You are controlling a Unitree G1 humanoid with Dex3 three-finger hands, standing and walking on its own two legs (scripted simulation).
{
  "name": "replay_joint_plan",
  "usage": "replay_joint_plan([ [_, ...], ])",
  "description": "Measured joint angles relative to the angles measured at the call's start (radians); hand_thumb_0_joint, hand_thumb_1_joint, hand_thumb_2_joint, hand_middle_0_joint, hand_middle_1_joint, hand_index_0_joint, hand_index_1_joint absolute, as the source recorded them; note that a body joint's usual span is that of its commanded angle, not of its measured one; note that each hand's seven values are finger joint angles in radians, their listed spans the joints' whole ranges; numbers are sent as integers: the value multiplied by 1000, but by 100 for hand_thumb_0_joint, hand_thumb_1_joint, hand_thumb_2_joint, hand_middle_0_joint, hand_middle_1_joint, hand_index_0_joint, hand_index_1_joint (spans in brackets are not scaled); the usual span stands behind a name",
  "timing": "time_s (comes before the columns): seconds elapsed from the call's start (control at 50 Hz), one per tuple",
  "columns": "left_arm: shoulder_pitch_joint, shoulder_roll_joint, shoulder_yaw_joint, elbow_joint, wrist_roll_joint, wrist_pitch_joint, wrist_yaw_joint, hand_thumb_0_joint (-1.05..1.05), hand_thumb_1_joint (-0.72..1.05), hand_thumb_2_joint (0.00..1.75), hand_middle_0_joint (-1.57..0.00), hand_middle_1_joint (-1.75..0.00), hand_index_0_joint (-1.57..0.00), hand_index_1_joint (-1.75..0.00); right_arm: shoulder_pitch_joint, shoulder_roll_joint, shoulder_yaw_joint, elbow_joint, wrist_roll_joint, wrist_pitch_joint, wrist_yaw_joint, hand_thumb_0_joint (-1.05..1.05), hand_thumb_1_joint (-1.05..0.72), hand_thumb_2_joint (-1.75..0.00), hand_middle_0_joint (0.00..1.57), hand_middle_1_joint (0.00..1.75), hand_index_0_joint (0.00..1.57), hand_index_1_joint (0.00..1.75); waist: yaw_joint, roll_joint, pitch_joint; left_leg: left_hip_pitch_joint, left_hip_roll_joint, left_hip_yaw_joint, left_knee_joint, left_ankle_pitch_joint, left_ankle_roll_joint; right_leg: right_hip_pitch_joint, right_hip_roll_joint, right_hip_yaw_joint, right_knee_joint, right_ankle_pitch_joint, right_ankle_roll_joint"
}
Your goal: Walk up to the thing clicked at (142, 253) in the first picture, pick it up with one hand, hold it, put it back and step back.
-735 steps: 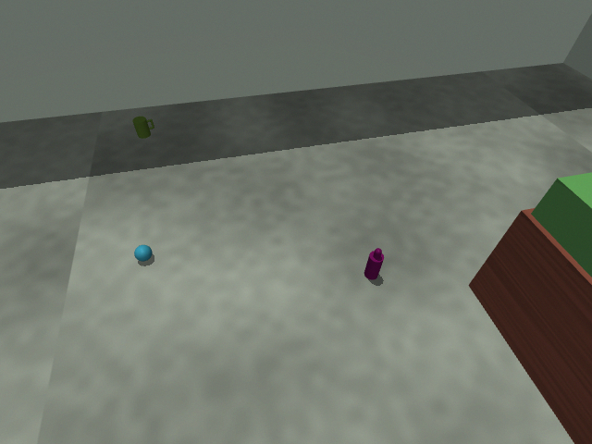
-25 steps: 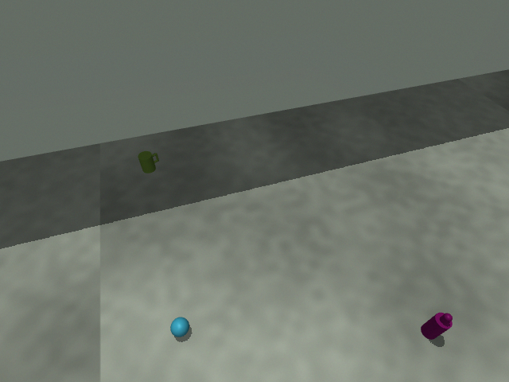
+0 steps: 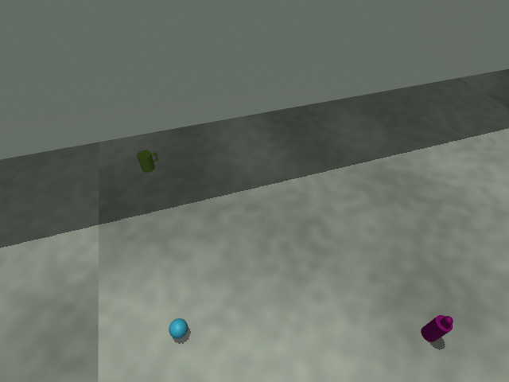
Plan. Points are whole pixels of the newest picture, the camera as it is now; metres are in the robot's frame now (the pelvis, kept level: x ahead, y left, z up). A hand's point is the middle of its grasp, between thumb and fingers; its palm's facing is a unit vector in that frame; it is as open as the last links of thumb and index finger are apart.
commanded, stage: walk up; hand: left
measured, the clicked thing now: (178, 328) +0.45 +0.26 -0.75
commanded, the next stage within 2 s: stand in 0.12 s
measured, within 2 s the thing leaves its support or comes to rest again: neither
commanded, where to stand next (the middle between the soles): +0.07 +0.00 m, yaw +3 degrees
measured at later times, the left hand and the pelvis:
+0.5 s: hand out of the picture +0.09 +0.25 -0.15, palm faces +0.01 -0.94 -0.35, open 7.4 cm; pelvis +0.01 -0.01 +0.00, yaw +2 degrees
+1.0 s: hand out of the picture +0.06 +0.25 -0.15, palm faces +0.04 -0.93 -0.36, open 7.4 cm; pelvis +0.00 -0.01 +0.00, yaw +3 degrees
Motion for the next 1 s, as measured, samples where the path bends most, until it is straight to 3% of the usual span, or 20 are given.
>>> replay_joint_plan([
  [1.0,26,7,-13,17,-10,-14,-3,0,91,89,-20,-30,-20,-30,48,-5,33,15,-6,-10,-4,0,-91,-90,20,30,21,30,-3,13,-32,-4,0,-59,-29,33,-14,29,0,-57,-53,21,-14],
])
